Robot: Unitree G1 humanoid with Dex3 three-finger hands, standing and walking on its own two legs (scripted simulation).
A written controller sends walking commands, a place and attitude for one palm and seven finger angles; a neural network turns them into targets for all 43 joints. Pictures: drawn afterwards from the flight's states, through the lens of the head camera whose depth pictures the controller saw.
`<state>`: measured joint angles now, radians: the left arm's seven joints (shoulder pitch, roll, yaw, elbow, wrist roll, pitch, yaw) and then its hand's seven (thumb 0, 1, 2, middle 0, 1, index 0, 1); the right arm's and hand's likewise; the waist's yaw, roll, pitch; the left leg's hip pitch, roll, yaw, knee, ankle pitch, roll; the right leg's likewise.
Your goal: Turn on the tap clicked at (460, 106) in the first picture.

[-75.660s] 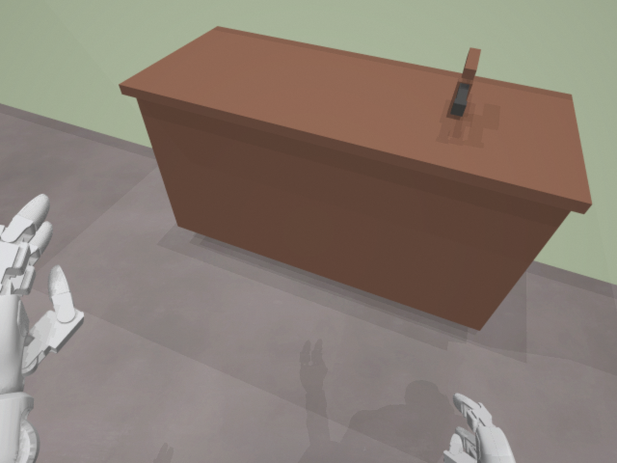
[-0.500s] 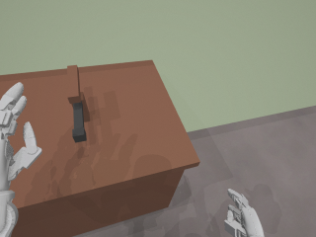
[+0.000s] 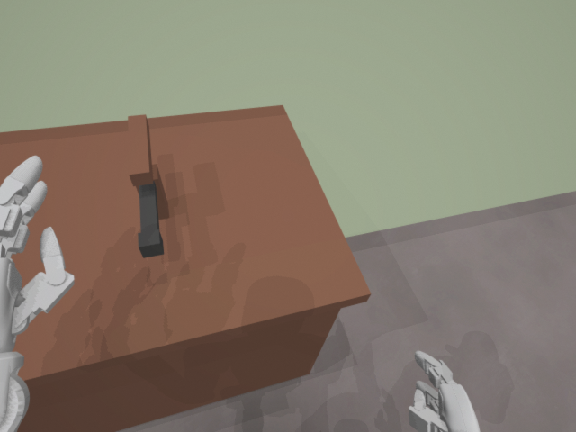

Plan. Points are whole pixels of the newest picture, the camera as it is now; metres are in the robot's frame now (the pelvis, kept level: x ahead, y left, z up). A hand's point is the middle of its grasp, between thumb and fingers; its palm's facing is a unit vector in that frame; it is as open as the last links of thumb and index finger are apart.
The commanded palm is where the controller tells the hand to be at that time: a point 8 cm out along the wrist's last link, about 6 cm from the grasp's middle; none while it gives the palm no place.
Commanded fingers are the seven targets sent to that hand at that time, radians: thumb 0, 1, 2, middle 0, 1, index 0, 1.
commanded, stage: look again from close up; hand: left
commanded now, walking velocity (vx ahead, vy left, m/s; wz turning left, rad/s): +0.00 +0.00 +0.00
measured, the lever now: (151, 243) +0.34 +0.23 +0.05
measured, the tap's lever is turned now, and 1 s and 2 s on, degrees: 0 0 0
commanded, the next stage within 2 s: shuffle to correct the standing spot in 0.04 s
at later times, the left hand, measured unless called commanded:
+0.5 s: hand (101, 273) +0.23 +0.22 +0.16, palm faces +0.35 -0.87 -0.36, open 7.4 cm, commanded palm +0.16 +0.25 +0.17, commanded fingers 0.00 0.90 0.90 -0.20 -0.30 -0.20 -0.30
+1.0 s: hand (175, 276) +0.23 +0.15 +0.16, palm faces +0.30 -0.87 -0.39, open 7.4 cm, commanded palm +0.17 +0.19 +0.17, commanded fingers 0.00 0.90 0.90 -0.20 -0.30 -0.20 -0.30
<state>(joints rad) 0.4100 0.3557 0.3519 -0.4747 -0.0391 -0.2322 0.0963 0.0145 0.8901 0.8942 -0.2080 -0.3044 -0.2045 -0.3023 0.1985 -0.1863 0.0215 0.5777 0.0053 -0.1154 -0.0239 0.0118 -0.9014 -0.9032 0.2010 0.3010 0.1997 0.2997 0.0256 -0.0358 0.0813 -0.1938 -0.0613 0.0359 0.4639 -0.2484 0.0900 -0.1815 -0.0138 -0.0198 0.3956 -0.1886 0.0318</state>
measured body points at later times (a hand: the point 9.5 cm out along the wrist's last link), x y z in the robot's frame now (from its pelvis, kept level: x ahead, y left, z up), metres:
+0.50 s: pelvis +0.00 -0.03 +0.00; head +0.03 +0.00 +0.45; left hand +0.20 +0.26 +0.18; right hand +0.18 -0.24 -0.07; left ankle +0.00 +0.05 -0.74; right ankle +0.01 -0.14 -0.74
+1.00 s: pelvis +0.01 -0.09 -0.01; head +0.04 -0.07 +0.44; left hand +0.21 +0.19 +0.18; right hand +0.17 -0.34 -0.08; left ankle +0.00 +0.05 -0.74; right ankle +0.01 -0.14 -0.74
